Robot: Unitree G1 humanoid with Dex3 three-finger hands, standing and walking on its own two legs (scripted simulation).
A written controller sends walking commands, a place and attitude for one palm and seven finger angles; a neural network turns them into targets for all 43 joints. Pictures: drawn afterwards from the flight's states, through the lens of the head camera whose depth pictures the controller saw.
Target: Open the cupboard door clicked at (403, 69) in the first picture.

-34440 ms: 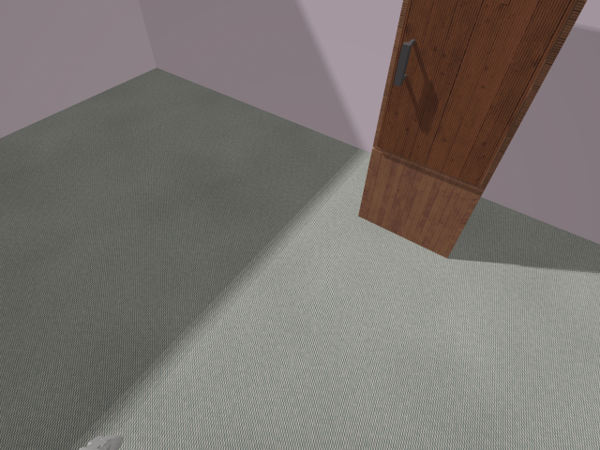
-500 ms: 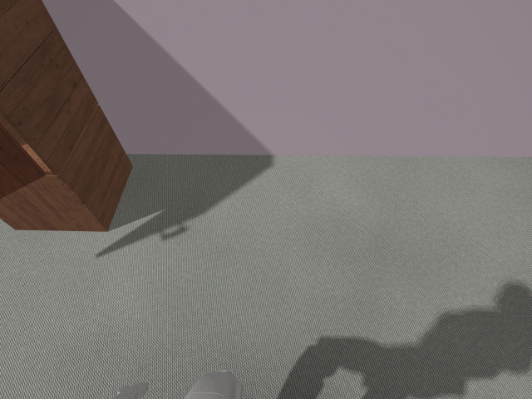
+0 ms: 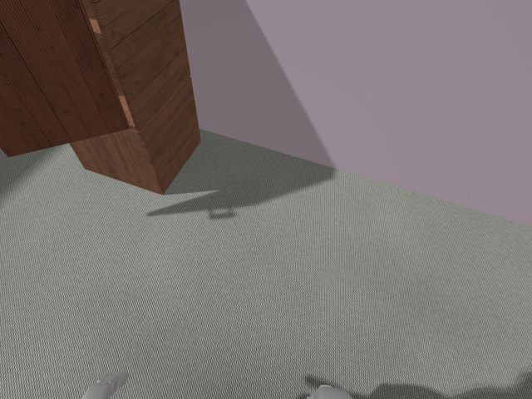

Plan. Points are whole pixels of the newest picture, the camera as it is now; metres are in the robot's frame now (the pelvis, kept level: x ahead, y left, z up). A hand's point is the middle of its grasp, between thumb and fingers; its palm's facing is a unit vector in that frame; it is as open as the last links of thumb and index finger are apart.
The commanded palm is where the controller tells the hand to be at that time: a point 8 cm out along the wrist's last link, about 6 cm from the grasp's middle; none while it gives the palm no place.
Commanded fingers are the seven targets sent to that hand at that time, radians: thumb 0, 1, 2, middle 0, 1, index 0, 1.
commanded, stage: turn to face it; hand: left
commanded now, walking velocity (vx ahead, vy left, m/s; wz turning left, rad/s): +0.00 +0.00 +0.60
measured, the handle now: out of the picture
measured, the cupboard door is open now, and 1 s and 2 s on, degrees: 44 44 44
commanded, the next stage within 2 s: take the last steps up to it in 0.62 s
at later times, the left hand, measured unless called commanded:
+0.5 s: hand out of the picture -0.01 +0.18 -0.19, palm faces +0.33 -0.92 -0.20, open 7.4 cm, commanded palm none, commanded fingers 0.00 0.90 0.90 -0.20 -0.30 -0.20 -0.30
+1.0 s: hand out of the picture -0.01 +0.18 -0.16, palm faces +0.49 -0.84 -0.23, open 7.4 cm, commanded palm none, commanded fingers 0.00 0.90 0.90 -0.20 -0.30 -0.20 -0.30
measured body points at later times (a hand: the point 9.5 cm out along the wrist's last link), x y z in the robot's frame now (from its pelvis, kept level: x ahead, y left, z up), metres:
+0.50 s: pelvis +0.01 -0.02 -0.01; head +0.05 +0.02 +0.43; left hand -0.03 +0.23 -0.17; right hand +0.20 -0.24 -0.14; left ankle -0.01 +0.08 -0.74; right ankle +0.01 -0.16 -0.74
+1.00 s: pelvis +0.03 -0.02 +0.00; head +0.05 -0.03 +0.45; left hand -0.03 +0.22 -0.14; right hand +0.18 -0.22 -0.16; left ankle -0.03 +0.09 -0.68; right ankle +0.06 -0.15 -0.74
